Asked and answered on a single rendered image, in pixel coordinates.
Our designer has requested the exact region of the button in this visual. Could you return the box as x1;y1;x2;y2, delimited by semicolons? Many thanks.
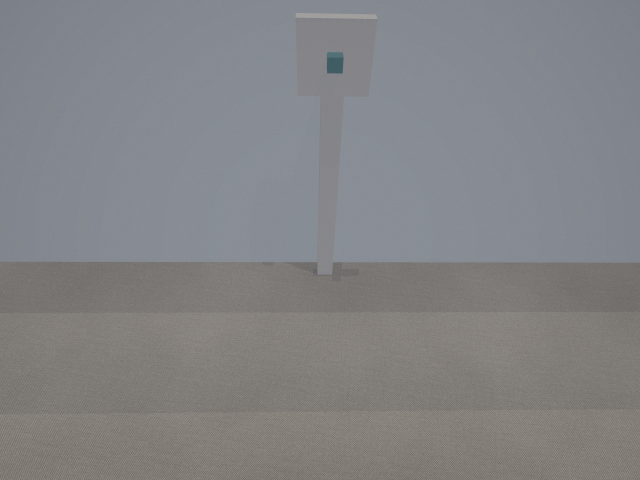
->
327;52;344;74

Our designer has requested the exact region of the panel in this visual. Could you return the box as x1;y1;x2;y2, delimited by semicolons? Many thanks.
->
296;13;378;275

